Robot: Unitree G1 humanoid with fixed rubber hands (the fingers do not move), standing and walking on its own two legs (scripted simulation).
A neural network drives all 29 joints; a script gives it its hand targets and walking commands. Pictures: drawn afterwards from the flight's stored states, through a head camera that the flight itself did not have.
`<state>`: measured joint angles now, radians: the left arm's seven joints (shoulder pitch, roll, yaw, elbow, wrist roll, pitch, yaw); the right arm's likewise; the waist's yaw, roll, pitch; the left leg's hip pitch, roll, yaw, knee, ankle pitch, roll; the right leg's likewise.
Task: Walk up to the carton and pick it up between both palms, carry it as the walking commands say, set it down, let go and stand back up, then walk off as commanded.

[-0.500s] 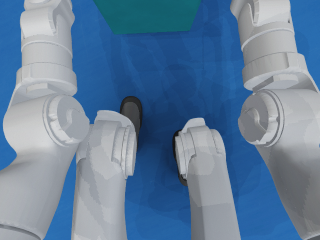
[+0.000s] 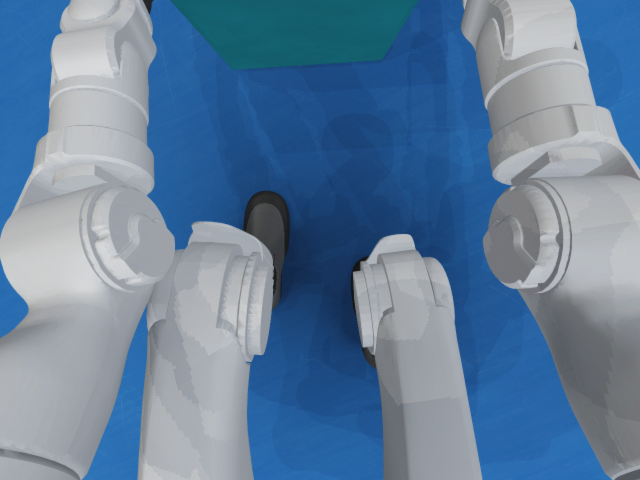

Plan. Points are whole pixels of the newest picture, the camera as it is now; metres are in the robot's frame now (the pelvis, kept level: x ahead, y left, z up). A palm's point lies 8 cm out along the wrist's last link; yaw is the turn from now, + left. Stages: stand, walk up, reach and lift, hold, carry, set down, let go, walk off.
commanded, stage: set down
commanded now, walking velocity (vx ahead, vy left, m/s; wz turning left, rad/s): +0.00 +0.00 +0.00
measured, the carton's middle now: out of the picture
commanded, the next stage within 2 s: none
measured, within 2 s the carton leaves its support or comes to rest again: rests again in 0.10 s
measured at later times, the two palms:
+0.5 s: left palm out of the picture +0.52 +0.27 -0.21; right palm out of the picture +0.59 -0.09 -0.19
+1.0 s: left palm out of the picture +0.51 +0.27 -0.13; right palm out of the picture +0.60 -0.09 -0.08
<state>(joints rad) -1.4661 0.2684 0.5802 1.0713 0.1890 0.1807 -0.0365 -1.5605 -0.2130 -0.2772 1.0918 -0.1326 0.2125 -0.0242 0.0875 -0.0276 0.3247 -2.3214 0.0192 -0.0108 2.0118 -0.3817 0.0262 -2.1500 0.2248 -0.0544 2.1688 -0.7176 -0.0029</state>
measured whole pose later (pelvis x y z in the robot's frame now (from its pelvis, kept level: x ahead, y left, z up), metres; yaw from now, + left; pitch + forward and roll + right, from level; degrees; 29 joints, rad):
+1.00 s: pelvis -0.01 +0.01 +0.03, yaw +1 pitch +32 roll -2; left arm -1.48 0.35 0.25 1.01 -0.14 0.21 0.13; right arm -1.64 -0.45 -0.05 1.08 0.18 0.26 -0.06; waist 0.10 -0.04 0.46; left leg -2.12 0.01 0.02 1.93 -0.37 0.05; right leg -1.95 0.12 -0.06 2.08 -0.69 -0.03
